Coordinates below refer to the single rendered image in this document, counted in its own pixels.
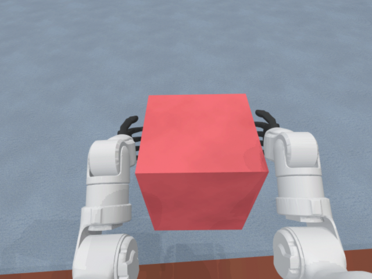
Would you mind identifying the carton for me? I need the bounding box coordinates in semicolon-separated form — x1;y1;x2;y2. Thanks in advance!
135;94;269;231

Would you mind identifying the robot right hand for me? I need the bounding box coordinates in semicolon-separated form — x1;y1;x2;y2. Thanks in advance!
254;110;280;153

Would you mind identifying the robot left upper arm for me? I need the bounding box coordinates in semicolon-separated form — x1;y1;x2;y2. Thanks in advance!
73;234;139;279

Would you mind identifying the robot right upper arm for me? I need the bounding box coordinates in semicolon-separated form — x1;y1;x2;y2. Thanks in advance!
273;227;372;279

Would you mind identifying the robot left forearm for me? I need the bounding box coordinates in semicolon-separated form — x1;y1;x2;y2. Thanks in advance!
72;134;137;276

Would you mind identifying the robot right forearm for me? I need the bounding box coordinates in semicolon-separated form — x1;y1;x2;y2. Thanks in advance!
263;127;346;262

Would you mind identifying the robot left hand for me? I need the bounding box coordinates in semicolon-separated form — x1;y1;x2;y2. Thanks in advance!
117;116;143;159

